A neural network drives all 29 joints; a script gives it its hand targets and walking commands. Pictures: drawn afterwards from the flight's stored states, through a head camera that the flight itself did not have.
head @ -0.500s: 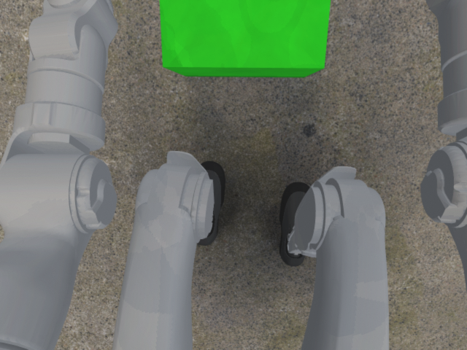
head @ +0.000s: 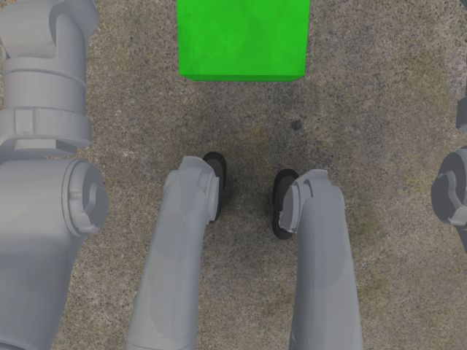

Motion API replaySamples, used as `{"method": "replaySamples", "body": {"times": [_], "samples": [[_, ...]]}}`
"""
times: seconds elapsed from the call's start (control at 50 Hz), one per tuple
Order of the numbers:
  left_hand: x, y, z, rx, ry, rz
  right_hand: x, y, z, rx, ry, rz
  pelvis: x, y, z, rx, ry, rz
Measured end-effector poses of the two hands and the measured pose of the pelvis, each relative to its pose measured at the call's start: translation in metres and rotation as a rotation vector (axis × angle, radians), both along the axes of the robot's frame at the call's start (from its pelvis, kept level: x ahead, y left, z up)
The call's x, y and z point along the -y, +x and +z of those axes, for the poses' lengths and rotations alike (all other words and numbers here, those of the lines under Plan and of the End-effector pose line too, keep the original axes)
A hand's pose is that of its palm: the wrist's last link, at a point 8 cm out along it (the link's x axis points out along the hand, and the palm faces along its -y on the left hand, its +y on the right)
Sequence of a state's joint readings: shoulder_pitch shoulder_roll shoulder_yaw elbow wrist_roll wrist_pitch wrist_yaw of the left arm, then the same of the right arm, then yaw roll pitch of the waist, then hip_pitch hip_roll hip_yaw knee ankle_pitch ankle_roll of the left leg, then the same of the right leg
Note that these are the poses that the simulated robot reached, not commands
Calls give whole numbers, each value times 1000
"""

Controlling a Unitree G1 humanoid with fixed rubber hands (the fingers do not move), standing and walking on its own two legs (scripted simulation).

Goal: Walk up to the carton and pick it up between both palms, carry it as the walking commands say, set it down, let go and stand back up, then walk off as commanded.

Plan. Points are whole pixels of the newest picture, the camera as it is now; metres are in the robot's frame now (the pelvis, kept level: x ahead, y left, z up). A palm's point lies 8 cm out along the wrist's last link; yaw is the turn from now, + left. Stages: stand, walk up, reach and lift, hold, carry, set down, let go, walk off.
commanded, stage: set down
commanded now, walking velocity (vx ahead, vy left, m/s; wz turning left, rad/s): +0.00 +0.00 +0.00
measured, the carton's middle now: (242, 21) +0.59 +0.05 -0.47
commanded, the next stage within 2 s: let go in 0.44 s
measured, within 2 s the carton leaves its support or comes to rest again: neither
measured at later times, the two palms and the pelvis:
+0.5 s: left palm out of the picture +0.56 +0.24 -0.01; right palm out of the picture +0.60 -0.20 +0.00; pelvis +0.02 +0.00 +0.10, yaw -1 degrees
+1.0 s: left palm out of the picture +0.39 +0.25 +0.09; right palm out of the picture +0.41 -0.23 +0.09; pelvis +0.06 +0.00 +0.17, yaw -2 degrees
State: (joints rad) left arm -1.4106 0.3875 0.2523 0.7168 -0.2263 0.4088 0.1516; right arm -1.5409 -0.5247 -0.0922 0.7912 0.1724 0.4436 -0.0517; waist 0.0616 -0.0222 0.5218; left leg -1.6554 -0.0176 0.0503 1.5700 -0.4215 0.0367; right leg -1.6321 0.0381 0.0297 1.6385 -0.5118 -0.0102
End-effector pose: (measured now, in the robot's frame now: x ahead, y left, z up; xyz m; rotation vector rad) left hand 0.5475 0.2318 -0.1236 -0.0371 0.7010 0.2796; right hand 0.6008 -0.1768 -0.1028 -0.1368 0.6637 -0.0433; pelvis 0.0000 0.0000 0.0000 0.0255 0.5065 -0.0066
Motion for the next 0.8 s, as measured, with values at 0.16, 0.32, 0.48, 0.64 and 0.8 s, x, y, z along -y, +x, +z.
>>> {"method": "replaySamples", "body": {"times": [0.16,0.32,0.48,0.64,0.8], "samples": [[-1,2,49,10,-7,-3,5,-1,48,2,14,-8,-2,2,43,17,-1,-6],[-1,7,92,16,-11,-18,8,1,90,16,36,2,-3,6,81,14,-2,-11],[-12,10,113,13,34,-44,21,4,103,0,-3,-5,-4,19,98,-54,-2,-14],[-20,-39,100,-102,64,-134,39,-40,96,-62,-110,-2,-5,35,125,72,-6,-18],[-19,-113,133,-200,104,-251,40,-130,122,-127,-120,-16,-5,49,153,175,-9,-26]]}}
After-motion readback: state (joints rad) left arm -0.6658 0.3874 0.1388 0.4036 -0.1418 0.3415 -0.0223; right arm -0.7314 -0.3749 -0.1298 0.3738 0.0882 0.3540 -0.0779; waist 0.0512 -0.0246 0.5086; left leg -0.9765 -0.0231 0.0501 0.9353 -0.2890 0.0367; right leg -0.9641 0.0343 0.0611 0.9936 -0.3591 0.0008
